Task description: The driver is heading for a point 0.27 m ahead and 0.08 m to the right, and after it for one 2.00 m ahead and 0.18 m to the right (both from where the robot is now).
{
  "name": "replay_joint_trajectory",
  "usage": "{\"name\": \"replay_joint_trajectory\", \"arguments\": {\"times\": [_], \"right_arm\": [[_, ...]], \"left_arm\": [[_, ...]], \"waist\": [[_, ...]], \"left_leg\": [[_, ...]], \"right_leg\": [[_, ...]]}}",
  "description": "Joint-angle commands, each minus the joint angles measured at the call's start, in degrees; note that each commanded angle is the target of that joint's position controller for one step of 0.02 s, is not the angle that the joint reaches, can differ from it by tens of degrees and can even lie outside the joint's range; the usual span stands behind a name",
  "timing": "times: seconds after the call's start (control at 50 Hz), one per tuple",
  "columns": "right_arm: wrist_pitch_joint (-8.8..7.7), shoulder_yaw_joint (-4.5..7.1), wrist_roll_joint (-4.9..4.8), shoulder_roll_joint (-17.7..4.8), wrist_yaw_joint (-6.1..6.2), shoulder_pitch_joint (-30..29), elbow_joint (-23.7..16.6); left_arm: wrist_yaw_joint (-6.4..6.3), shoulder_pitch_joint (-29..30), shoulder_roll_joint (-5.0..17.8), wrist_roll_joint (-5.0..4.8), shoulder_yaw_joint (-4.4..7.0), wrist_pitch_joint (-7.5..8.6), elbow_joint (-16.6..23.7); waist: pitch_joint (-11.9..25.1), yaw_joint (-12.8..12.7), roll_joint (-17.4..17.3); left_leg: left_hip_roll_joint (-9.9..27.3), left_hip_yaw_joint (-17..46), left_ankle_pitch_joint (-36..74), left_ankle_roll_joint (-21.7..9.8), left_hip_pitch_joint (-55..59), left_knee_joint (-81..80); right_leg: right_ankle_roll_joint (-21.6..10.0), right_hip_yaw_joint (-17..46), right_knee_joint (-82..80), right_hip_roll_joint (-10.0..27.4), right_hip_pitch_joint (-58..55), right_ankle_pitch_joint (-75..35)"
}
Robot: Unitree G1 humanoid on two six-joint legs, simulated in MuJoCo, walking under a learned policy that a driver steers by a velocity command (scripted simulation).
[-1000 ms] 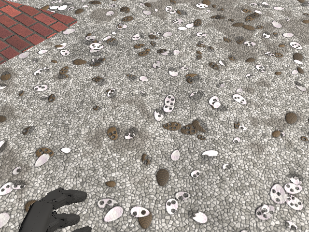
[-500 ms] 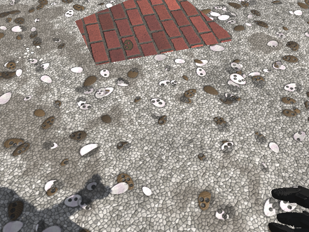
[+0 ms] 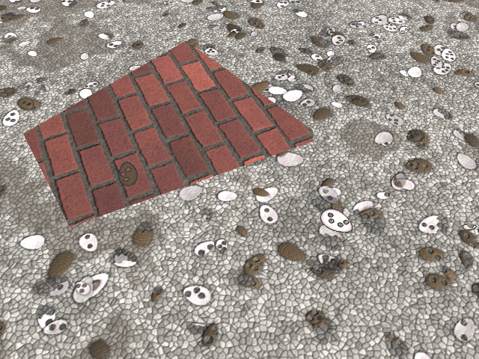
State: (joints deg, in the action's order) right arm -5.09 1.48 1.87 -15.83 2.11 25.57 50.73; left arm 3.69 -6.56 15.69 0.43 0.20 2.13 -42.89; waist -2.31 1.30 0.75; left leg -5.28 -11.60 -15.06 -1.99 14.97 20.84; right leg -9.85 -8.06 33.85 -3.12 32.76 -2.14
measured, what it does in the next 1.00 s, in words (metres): walks ahead: left foot, then right foot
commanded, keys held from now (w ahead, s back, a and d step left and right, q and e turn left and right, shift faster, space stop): w+e+shift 0.20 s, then e+shift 0.12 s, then q+shift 0.40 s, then w+q+shift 0.28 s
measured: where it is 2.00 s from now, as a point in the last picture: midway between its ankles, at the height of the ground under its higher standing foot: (219, 128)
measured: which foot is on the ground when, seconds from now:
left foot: down 0.00-0.02, up 0.04-0.40, down 0.42-0.84, up 0.86-1.00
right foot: down 0.00-0.42, up 0.44-0.82, down 0.84-1.00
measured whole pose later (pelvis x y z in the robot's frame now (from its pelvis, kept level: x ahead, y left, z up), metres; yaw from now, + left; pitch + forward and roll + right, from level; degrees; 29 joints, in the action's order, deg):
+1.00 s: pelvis +0.56 -0.06 +0.04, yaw +1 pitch +2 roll +0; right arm 1.6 5.1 2.3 -20.2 -2.6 13.3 35.5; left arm -0.8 -14.4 16.8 2.3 2.7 2.3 -40.5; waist 3.5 -0.7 -2.3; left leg -3.1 5.5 -13.9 0.5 -38.5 64.6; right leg -0.5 1.3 22.4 -0.8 12.5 12.0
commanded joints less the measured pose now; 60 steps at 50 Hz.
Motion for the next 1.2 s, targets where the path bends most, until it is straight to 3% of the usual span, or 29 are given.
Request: {"name": "replay_joint_trajectory", "arguments": {"times": [0.02, 0.04, 0.06, 0.08, 0.14, 0.16, 0.24, 0.32, 0.34, 0.38, 0.4, 0.42, 0.44, 0.46, 0.48, 0.52, 0.54, 0.6, 0.66, 0.74, 0.8, 0.84, 0.86, 0.88, 0.9, 0.92, 0.98, 1.14, 1.2], "right_arm": [[-0.13, 2.02, 0.67, -8.6, -0.22, -13.3, -8.3], [-0.73, 0.12, -1.02, -2.2, -0.70, -5.9, -12.5], [-2.30, -0.78, -0.12, -5.1, -0.94, -11.2, -14.6], [-2.84, -0.93, 0.45, -5.8, -1.48, -16.0, -15.9], [-0.06, -1.65, 2.93, -5.5, -2.10, -14.5, -15.1], [1.26, -2.02, 3.03, -4.4, -2.37, -13.2, -15.3], [1.18, -3.12, 1.27, -3.5, -3.10, -26.1, -20.8], [0.46, -3.31, 0.04, -2.8, -2.28, -28.8, -21.7], [-2.06, -1.35, -2.59, -4.1, -1.81, -32.8, -24.1], [-3.36, 0.71, -2.88, -7.6, -1.26, -24.5, -21.4], [-3.69, 1.51, -1.88, -8.9, -1.25, -15.0, -18.5], [-3.51, 1.41, -0.65, -9.8, -1.52, -3.1, -15.0], [-3.24, 1.45, 1.04, -10.7, -2.64, 0.6, -11.0], [-2.81, 2.26, -0.65, -9.7, -3.56, -0.6, -11.2], [-2.07, 2.09, -1.52, -7.2, -3.44, -8.2, -13.7], [-0.83, 1.47, -2.72, -5.9, -3.02, -15.8, -15.0], [-0.40, 2.28, -2.36, -8.3, -2.77, -14.3, -14.5], [0.82, 3.13, -1.98, -8.7, -2.44, -14.9, -14.1], [2.88, 4.51, -2.45, -11.5, -1.15, -13.8, -14.3], [5.38, 5.31, -3.90, -11.5, 0.25, -13.8, -15.7], [6.14, 5.41, -3.75, -10.9, 0.55, -13.5, -16.9], [6.18, 4.38, -4.20, -7.0, 0.27, -13.1, -17.5], [5.79, 2.90, -4.86, -1.2, -0.16, -9.7, -18.3], [4.42, 3.47, -4.62, -4.9, -0.39, -12.1, -21.3], [3.99, 4.34, -3.89, -8.9, -0.62, -13.4, -21.1], [5.06, 5.14, 2.14, -11.2, -2.89, -15.7, -19.4], [6.67, 4.43, 1.33, -7.6, -6.31, -11.3, -18.6], [6.64, 3.37, 0.73, -6.6, -7.13, -20.8, -20.4], [5.53, 2.60, 0.51, -6.9, -8.22, -26.2, -21.8]], "left_arm": [[-1.95, -30.4, 13.6, -0.49, 5.96, -0.75, -6.2], [-2.05, -24.4, 19.3, 1.67, 7.16, -0.88, -4.3], [-2.70, -23.5, 15.2, 0.73, 6.98, -1.20, -2.5], [-3.23, -21.4, 11.2, 0.33, 6.12, -1.31, -4.0], [-3.63, -17.3, 7.8, -0.20, 4.74, 0.60, -3.8], [-3.51, -15.6, 8.9, -0.23, 4.84, 1.16, -3.2], [-3.46, -17.0, 11.0, -0.45, 5.78, 2.08, -2.5], [-3.20, -22.4, 11.7, -1.24, 6.85, 0.41, -4.2], [-4.86, -23.9, 5.6, -4.57, 5.38, 0.22, -3.8], [-6.42, -20.8, 9.8, -2.56, 5.98, 0.04, -4.0], [-6.69, -17.5, 9.9, -1.47, 5.88, -0.21, -2.9], [-6.50, -15.7, 4.7, 0.33, 4.12, -0.30, -1.0], [-5.12, -31.7, -1.8, -0.30, 2.17, 0.11, -3.1], [-4.16, -36.3, 2.2, -1.37, 1.99, -0.17, -5.7], [-3.87, -25.2, 6.6, -1.61, 2.87, -0.60, -3.0], [-5.12, -8.7, 9.2, 1.05, 3.76, -0.28, 2.6], [-5.28, -6.5, 8.1, 1.41, 3.55, -0.16, 4.5], [-5.83, -9.2, 3.6, 0.69, 2.37, -0.01, 5.5], [-6.23, -5.6, 3.4, 0.14, 2.07, -0.65, 6.3], [-5.76, 1.0, 5.0, -0.48, 2.61, -1.99, 8.0], [-4.74, 1.2, 5.6, -2.02, 3.29, -0.65, 8.7], [-4.97, -6.1, 7.8, -2.57, 4.77, 0.54, 6.4], [-5.16, -8.9, 11.9, -0.32, 5.59, 0.61, 6.4], [-4.58, -5.7, 13.6, 1.81, 6.16, 1.35, 6.9], [-4.92, -1.9, 11.1, 1.30, 5.81, 2.11, 8.3], [-4.97, -2.4, 7.7, 3.08, 4.35, 1.01, 8.0], [-4.63, -3.5, 8.8, 1.93, 4.24, 1.20, 7.0], [-3.74, -16.8, 9.7, 1.93, 4.79, 3.90, 2.0], [-4.04, -17.4, 10.9, 1.27, 5.02, 3.43, 0.5]], "waist": [[10.2, -15.7, 4.8], [16.4, -6.3, 16.1], [17.0, -9.9, 2.6], [7.3, -6.6, -5.7], [-2.6, 0.5, -7.4], [-1.0, 1.8, -4.9], [-5.8, -1.8, -1.9], [1.4, -7.0, 2.2], [3.4, -7.6, -1.0], [8.7, -2.0, 4.4], [13.8, 3.2, 6.1], [21.9, 7.0, 3.4], [31.1, -0.1, -19.5], [34.8, 1.0, -15.0], [25.9, 1.9, -9.5], [11.1, 0.7, 2.3], [7.8, -0.1, -0.1], [8.6, -4.2, -3.3], [12.4, -4.1, -5.9], [11.0, -2.8, -7.7], [8.0, -3.1, -12.2], [6.9, -6.6, -6.0], [11.6, -4.9, 8.3], [6.7, -2.9, 13.6], [3.7, -1.7, 11.6], [2.5, -2.7, 2.6], [1.2, -0.3, 5.7], [-2.9, -4.9, 4.9], [-4.7, -5.3, 6.6]], "left_leg": [[4.4, 2.2, 15.7, 2.3, -37.1, 62.0], [-0.8, 11.9, -18.8, 5.3, -63.6, 84.0], [1.7, 18.5, -11.4, 3.0, -68.4, 79.0], [5.7, 19.0, -5.4, 1.4, -65.7, 68.2], [10.1, 16.5, -4.0, 2.6, -54.2, 56.5], [10.8, 15.3, -4.4, 3.5, -51.6, 52.3], [10.3, 10.9, 8.2, 6.4, -46.8, 28.5], [2.3, 8.9, 19.4, 4.2, -38.6, 12.9], [-0.5, 13.5, 20.8, 4.6, -33.4, 4.5], [0.6, 12.6, 30.3, 3.1, -28.6, 1.8], [2.7, 11.8, 39.0, 1.7, -20.0, 0.8], [12.8, 20.0, 53.0, -1.6, -3.8, 8.3], [30.9, 49.5, 69.5, -18.2, 13.7, 10.0], [31.8, 59.8, 49.9, -21.4, 13.5, 7.0], [26.4, 51.1, 40.4, -18.4, 6.5, 4.7], [17.8, 40.7, 33.6, -13.2, -13.3, 0.1], [15.8, 39.3, 39.0, -13.1, -19.9, -1.6], [12.1, 34.4, 43.1, -12.0, -27.1, -1.7], [11.3, 35.7, 39.8, -11.7, -32.0, -1.7], [8.5, 40.2, 1.5, -8.1, -37.0, -4.7], [8.4, 46.2, -23.6, -7.1, -42.4, -6.8], [3.8, 40.6, -27.0, -2.4, -54.3, 5.2], [-3.2, 28.0, -23.1, -0.3, -62.3, 22.9], [1.0, 25.4, -12.7, 0.1, -71.4, 33.0], [4.9, 22.9, -7.2, 0.9, -71.9, 38.5], [3.4, 20.3, -3.1, 1.9, -66.5, 40.9], [5.0, 16.5, 3.9, 3.1, -63.8, 50.6], [6.0, 19.9, 9.0, 2.9, -67.2, 40.7], [7.7, 13.2, 6.4, 1.8, -59.1, 24.9]], "right_leg": [[-6.5, 10.9, 0.2, 2.2, -45.0, 8.0], [-20.7, 41.8, -0.7, 17.1, -62.3, 9.4], [-19.9, 53.5, -14.5, 18.8, -58.6, 21.6], [-14.0, 47.3, -19.9, 15.7, -46.3, 26.5], [-9.1, 34.6, -21.3, 7.2, -21.9, 14.6], [-8.6, 32.0, -23.0, 4.9, -17.9, 18.9], [-7.1, 28.3, -23.6, 1.9, -9.5, -6.6], [1.0, 25.7, -11.7, -1.6, -19.1, -28.7], [2.8, 31.2, -10.6, -0.7, -19.2, -15.2], [4.8, 29.0, -2.6, 1.7, -29.0, -21.2], [7.4, 25.3, 8.0, 0.7, -30.1, -23.6], [10.2, 22.1, 25.6, -1.4, -22.2, -2.5], [13.5, 21.7, 48.1, -10.4, -5.4, 40.7], [13.2, 25.4, 55.1, -5.6, -0.4, 37.2], [13.4, 20.9, 54.3, -1.0, 3.1, 33.9], [13.0, 15.2, 44.5, 1.5, 5.2, 27.5], [13.0, 14.7, 42.3, 0.9, 2.9, 27.1], [13.3, 14.6, 26.9, 1.3, -2.7, 28.1], [14.4, 14.0, 16.4, -1.3, -9.5, 21.8], [14.0, 16.1, 7.6, -2.3, -13.7, 15.8], [12.8, 15.5, -0.9, -1.6, -21.8, 17.7], [9.3, 18.3, -12.9, 6.0, -36.9, 20.0], [3.5, 36.8, -16.7, 21.1, -45.6, 35.8], [0.0, 50.4, -22.7, 27.0, -38.7, 46.4], [-0.2, 47.6, -23.5, 26.2, -34.5, 47.1], [1.6, 39.6, -24.5, 22.3, -27.6, 45.2], [4.4, 24.7, -26.3, 15.8, -22.5, 35.0], [2.4, 16.4, -29.1, 18.8, -29.3, 31.7], [2.0, 12.4, -31.5, 18.8, -28.5, 27.9]]}}
Velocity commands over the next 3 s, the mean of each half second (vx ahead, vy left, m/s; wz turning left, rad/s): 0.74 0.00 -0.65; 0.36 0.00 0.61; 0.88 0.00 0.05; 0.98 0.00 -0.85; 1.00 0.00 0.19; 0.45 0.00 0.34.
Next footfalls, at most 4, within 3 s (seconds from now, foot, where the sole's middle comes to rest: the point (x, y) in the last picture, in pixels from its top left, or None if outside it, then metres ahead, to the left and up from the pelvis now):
0.42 left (236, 300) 0.63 0.03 -0.75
0.84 right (307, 310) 0.60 -0.17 -0.75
1.32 left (189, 246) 0.81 0.17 -0.75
1.76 right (240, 143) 1.25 0.00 -0.75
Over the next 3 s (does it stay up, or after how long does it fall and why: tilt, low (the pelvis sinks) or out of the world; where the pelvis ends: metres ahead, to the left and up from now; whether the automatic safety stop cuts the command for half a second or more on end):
stays up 2.07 -0.24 0.03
